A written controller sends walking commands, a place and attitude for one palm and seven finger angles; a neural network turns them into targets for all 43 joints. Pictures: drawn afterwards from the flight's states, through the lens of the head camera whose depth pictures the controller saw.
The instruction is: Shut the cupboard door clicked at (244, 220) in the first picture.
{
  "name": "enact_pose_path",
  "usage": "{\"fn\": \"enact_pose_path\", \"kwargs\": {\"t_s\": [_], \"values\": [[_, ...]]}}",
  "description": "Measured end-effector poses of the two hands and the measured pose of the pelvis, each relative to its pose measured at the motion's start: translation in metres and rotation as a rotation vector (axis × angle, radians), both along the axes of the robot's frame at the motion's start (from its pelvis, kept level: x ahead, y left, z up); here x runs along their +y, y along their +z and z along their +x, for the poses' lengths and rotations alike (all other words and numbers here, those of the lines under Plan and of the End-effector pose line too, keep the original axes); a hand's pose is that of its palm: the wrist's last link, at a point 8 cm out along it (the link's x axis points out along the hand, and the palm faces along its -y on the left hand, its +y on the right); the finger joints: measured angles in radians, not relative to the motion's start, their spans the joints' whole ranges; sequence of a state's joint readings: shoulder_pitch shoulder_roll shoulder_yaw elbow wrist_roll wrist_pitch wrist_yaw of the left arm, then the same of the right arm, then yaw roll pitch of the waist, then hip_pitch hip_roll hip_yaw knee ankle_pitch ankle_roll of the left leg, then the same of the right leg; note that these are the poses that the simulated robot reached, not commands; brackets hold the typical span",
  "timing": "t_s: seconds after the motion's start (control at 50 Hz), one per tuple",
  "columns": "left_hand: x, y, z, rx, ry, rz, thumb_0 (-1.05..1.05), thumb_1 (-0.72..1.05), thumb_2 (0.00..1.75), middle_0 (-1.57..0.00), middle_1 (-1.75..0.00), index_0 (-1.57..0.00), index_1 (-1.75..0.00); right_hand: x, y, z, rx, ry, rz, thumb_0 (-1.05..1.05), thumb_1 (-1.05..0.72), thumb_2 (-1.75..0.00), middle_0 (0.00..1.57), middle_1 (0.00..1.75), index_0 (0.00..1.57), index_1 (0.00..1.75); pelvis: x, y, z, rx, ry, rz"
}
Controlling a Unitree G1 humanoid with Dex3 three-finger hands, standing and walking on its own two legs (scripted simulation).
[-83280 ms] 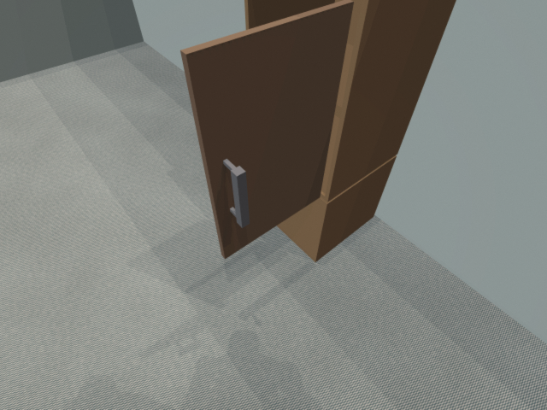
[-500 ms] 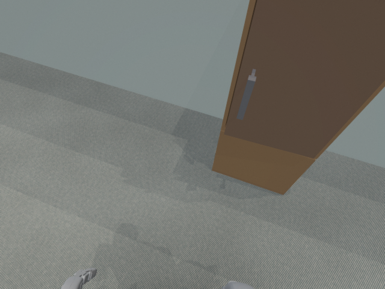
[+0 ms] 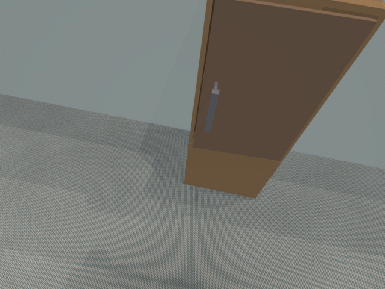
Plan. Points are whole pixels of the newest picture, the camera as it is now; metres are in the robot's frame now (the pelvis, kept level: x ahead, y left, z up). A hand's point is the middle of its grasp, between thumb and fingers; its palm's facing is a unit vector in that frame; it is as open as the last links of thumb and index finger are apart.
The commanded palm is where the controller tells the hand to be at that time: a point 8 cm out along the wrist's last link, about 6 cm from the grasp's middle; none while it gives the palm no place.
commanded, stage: take the last steps up to it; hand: left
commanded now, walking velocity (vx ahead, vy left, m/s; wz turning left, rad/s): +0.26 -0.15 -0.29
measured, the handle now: (211, 107) +0.66 -0.03 -0.07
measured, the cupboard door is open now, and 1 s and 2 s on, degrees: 3 3 3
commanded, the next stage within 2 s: come to a stop and stand still in 0.60 s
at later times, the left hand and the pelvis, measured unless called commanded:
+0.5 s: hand (145, 283) +0.16 +0.11 -0.16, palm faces -0.11 -0.97 -0.19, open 7.4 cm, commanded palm none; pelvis +0.08 -0.07 +0.01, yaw -5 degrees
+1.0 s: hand (177, 230) +0.28 +0.04 -0.17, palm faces -0.11 -0.96 -0.25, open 7.4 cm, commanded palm none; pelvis +0.20 -0.14 +0.00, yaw -6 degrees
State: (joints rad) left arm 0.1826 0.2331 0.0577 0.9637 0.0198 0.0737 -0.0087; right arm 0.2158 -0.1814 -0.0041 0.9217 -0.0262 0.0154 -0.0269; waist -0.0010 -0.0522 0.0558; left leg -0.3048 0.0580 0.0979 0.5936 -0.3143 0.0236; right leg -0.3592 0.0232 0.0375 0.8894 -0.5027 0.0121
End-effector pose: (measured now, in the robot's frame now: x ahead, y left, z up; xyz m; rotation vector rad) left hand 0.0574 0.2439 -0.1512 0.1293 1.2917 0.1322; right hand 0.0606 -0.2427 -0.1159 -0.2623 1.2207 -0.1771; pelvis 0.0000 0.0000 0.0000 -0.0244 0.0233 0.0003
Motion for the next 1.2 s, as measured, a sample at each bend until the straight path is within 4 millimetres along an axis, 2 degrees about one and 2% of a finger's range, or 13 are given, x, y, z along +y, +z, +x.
{"fn": "enact_pose_path", "kwargs": {"t_s": [0.1, 0.18, 0.32, 0.38, 0.44, 0.52, 0.62, 0.68, 0.8, 0.88, 0.94, 1.08, 1.2], "values": [[0.001, 0.011, 0.011, 0.011, -0.033, -0.003, 0.01, 0.91, 0.89, -0.2, -0.3, -0.2, -0.3, 0.008, 0.003, -0.017, 0.044, -0.036, 0.025, 0.0, -0.9, -0.9, 0.2, 0.3, 0.2, 0.3, 0.0, 0.009, 0.006, 0.005, -0.031, -0.011], [-0.008, 0.017, 0.029, 0.017, -0.088, -0.001, 0.01, 0.91, 0.9, -0.2, -0.3, -0.2, -0.3, -0.001, 0.002, -0.037, 0.075, -0.103, 0.039, 0.0, -0.9, -0.9, 0.2, 0.3, 0.2, 0.3, -0.008, 0.012, 0.013, 0.008, -0.062, -0.012], [-0.045, 0.024, 0.087, -0.05, -0.183, 0.021, 0.01, 0.91, 0.9, -0.19, -0.3, -0.2, -0.3, -0.043, -0.015, -0.08, 0.188, -0.22, 0.051, 0.0, -0.9, -0.9, 0.2, 0.3, 0.2, 0.3, -0.041, 0.004, 0.035, 0.005, -0.101, 0.005], [-0.062, 0.022, 0.103, -0.101, -0.174, 0.038, 0.01, 0.91, 0.9, -0.2, -0.3, -0.2, -0.3, -0.066, -0.025, -0.083, 0.248, -0.236, 0.046, 0.0, -0.9, -0.9, 0.2, 0.3, 0.2, 0.3, -0.056, -0.004, 0.047, -0.003, -0.092, -0.002], [-0.075, 0.024, 0.103, -0.088, -0.151, 0.037, 0.01, 0.91, 0.89, -0.2, -0.3, -0.2, -0.3, -0.082, -0.019, -0.06, 0.247, -0.229, 0.032, 0.01, -0.91, -0.9, 0.2, 0.3, 0.2, 0.3, -0.064, 0.002, 0.061, -0.006, -0.09, -0.001], [-0.089, 0.017, 0.095, -0.005, -0.14, 0.017, 0.01, 0.9, 0.89, -0.2, -0.3, -0.2, -0.3, -0.094, -0.009, -0.006, 0.152, -0.199, 0.022, 0.01, -0.91, -0.9, 0.2, 0.29, 0.19, 0.3, -0.074, 0.006, 0.084, 0.0, -0.088, 0.005], [-0.099, -0.004, 0.095, 0.094, -0.11, -0.028, 0.01, 0.9, 0.89, -0.2, -0.3, -0.2, -0.3, -0.093, -0.008, 0.067, 0.039, -0.145, 0.013, 0.01, -0.91, -0.9, 0.2, 0.29, 0.19, 0.3, -0.08, -0.002, 0.119, -0.007, -0.089, -0.008], [-0.103, -0.016, 0.106, 0.137, -0.112, -0.04, 0.01, 0.9, 0.89, -0.2, -0.3, -0.2, -0.3, -0.09, -0.012, 0.097, -0.011, -0.133, 0.01, 0.0, -0.91, -0.9, 0.2, 0.29, 0.19, 0.3, -0.083, -0.01, 0.139, -0.013, -0.113, 0.007], [-0.12, 0.001, 0.16, 0.095, -0.117, -0.018, 0.01, 0.91, 0.89, -0.2, -0.3, -0.2, -0.3, -0.088, -0.01, 0.11, 0.054, -0.146, 0.053, 0.0, -0.91, -0.9, 0.2, 0.3, 0.2, 0.3, -0.101, 0.003, 0.166, -0.009, -0.116, 0.018], [-0.132, 0.012, 0.195, 0.024, -0.117, 0.03, 0.01, 0.92, 0.89, -0.2, -0.3, -0.2, -0.3, -0.104, -0.021, 0.114, 0.13, -0.163, 0.089, 0.0, -0.92, -0.9, 0.2, 0.3, 0.2, 0.3, -0.12, 0.004, 0.183, -0.014, -0.108, 0.023], [-0.142, 0.013, 0.212, 0.0, -0.129, 0.072, 0.01, 0.92, 0.9, -0.2, -0.3, -0.2, -0.3, -0.122, -0.034, 0.124, 0.147, -0.189, 0.117, 0.01, -0.92, -0.9, 0.2, 0.3, 0.2, 0.3, -0.137, -0.004, 0.194, -0.014, -0.108, 0.043], [-0.157, 0.026, 0.227, -0.006, -0.117, 0.09, 0.01, 0.91, 0.89, -0.2, -0.3, -0.2, -0.3, -0.153, -0.028, 0.163, 0.119, -0.172, 0.083, 0.01, -0.91, -0.9, 0.2, 0.29, 0.19, 0.3, -0.143, 0.005, 0.201, -0.01, -0.097, 0.055], [-0.144, 0.024, 0.22, -0.011, -0.079, 0.079, 0.01, 0.9, 0.89, -0.2, -0.3, -0.2, -0.3, -0.155, -0.01, 0.206, 0.027, -0.107, 0.042, 0.0, -0.91, -0.9, 0.2, 0.29, 0.19, 0.3, -0.134, 0.009, 0.2, -0.006, -0.084, 0.053]]}}
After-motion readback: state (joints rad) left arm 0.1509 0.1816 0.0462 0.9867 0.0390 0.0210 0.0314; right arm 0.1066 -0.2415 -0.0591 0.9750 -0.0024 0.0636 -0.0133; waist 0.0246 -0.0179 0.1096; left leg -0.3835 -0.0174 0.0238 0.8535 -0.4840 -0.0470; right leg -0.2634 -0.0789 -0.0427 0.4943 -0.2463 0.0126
